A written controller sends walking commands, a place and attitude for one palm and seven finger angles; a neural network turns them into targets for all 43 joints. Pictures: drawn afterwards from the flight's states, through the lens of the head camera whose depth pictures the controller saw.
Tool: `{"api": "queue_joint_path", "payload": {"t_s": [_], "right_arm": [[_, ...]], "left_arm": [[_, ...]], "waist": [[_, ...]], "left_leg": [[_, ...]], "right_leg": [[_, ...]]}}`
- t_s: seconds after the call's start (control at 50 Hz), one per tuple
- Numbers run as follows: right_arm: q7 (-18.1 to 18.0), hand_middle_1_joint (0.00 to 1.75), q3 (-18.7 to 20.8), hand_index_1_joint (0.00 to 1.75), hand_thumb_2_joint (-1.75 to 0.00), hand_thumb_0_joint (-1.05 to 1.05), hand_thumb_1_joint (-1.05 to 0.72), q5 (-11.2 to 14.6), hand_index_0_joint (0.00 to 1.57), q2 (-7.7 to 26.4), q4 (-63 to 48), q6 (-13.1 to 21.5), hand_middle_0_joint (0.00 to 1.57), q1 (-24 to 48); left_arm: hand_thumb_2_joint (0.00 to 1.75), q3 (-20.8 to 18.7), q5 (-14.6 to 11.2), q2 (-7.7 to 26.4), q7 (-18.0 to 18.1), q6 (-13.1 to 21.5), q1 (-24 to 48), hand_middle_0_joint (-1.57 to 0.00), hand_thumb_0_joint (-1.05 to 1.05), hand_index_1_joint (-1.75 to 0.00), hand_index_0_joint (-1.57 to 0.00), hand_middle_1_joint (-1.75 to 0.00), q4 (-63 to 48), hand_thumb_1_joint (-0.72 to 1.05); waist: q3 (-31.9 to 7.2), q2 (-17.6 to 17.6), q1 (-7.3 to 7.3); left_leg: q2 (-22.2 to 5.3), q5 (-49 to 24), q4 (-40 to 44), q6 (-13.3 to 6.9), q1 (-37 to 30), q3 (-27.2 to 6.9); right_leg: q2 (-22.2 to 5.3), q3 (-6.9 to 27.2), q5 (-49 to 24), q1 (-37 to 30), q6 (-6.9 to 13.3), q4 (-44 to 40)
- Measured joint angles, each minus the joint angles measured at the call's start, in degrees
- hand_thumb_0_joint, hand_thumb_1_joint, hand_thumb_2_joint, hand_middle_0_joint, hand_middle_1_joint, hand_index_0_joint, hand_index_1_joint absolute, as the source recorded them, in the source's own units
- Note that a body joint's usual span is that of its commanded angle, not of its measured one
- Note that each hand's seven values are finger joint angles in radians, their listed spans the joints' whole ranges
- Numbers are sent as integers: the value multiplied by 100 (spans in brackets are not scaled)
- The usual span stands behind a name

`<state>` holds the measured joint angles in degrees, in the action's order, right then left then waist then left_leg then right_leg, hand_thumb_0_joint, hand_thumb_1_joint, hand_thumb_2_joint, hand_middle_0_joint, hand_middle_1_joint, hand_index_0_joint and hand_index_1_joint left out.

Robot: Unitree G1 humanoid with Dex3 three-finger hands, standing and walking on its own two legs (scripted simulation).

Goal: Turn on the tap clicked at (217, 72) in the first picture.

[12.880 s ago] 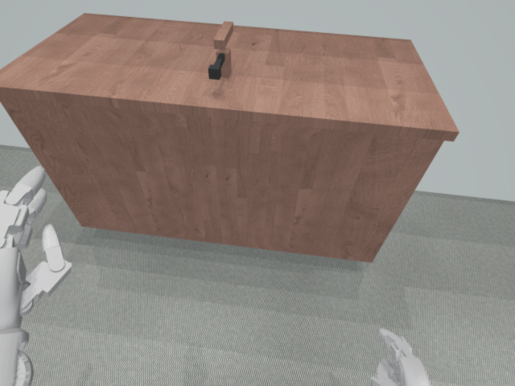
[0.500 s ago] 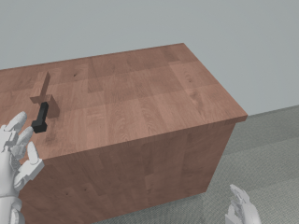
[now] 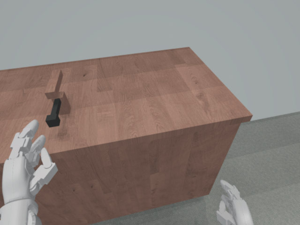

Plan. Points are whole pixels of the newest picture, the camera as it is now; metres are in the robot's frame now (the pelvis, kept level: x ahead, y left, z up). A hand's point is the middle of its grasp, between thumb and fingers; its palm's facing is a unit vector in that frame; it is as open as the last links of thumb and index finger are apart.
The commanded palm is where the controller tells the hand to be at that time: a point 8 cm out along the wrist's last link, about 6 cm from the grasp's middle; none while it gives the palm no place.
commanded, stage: turn the palm inward beside the body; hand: left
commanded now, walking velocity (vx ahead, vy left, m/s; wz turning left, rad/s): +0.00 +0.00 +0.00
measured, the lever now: (53, 120) +0.35 +0.34 +0.10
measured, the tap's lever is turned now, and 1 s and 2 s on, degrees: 0 0 0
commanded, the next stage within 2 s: reach beside the lever's end, fingers flat in 0.62 s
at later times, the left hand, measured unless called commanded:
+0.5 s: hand (62, 162) +0.19 +0.21 +0.15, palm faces +0.49 -0.86 -0.11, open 7.4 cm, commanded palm +0.14 +0.26 +0.16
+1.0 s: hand (60, 160) +0.20 +0.23 +0.14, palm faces +0.52 -0.84 -0.11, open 7.4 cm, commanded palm +0.16 +0.27 +0.15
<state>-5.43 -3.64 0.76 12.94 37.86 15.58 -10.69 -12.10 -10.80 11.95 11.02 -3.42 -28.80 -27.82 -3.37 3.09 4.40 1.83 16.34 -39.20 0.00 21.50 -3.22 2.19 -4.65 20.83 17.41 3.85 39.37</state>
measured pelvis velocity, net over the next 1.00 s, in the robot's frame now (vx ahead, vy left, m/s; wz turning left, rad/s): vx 0.01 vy -0.02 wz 0.01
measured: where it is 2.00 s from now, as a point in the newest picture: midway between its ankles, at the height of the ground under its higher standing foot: outside the picture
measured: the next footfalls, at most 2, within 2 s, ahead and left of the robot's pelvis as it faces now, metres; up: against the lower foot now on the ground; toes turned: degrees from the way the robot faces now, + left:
none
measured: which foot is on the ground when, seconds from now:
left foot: down 0.00-1.00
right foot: down 0.00-1.00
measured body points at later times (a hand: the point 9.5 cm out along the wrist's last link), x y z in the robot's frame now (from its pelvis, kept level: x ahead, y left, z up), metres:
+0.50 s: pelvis +0.01 -0.01 +0.00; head -0.02 -0.04 +0.45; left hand +0.16 +0.26 +0.16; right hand +0.22 -0.22 -0.07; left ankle +0.05 +0.12 -0.72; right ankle +0.01 -0.07 -0.72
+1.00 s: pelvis +0.01 -0.02 +0.00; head -0.02 -0.05 +0.45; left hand +0.17 +0.27 +0.15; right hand +0.21 -0.24 -0.07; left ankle +0.05 +0.12 -0.72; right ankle +0.01 -0.07 -0.72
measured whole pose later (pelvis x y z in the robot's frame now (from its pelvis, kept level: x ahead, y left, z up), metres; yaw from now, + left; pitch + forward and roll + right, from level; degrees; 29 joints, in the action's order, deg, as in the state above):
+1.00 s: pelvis +0.01 -0.02 +0.00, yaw +0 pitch -1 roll +0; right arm -6.1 -2.6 1.3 13.9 38.7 15.3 -11.3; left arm -14.9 -13.8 11.6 10.6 -4.4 -25.6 -22.7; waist -4.3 3.8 4.5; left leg 0.9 17.0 -38.7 1.3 21.3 -4.4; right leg 3.3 -5.7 21.6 17.0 5.4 38.7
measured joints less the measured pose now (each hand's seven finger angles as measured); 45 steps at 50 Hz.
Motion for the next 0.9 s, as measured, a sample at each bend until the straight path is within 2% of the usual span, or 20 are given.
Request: {"api": "queue_joint_path", "payload": {"t_s": [0.26, 0.4, 0.76, 0.9], "right_arm": [[-7, 30, 34, 30, -90, 1, -90, -2, 21, 47, 18, 6, 21, -43], [-13, 30, 45, 30, -90, 1, -91, 12, 21, 54, -23, -21, 21, -38], [-5, 30, 85, 30, -90, 1, -91, 25, 21, 77, -37, -42, 20, -80], [-18, 30, 107, 30, -90, 1, -91, 43, 20, 77, 7, -67, 20, -76]], "left_arm": [[90, -18, -198, -88, 61, -219, -67, -20, 1, -30, -20, -30, -137, 90], [90, 13, -198, -98, 26, -336, -55, -20, 1, -30, -20, -30, -133, 90], [90, -11, -229, -116, 12, -266, -88, -20, 1, -30, -20, -30, -88, 90], [90, -187, -284, -56, -27, -160, 18, -20, 1, -30, -20, -30, 183, 90]], "waist": [[-70, 39, 10], [-97, 46, 19], [-128, 54, 21], [-134, 64, 13]], "left_leg": [[-19, 70, -31, 35, 2, -58], [-33, 72, 29, 64, -51, -61], [-93, 99, 55, 128, -69, -89], [-99, 88, 55, 136, -48, -90]], "right_leg": [[27, -53, 61, -32, 37, -16], [41, -52, 75, -69, 68, -50], [105, -74, 98, -83, 143, -76], [111, -77, 93, -55, 155, -61]]}}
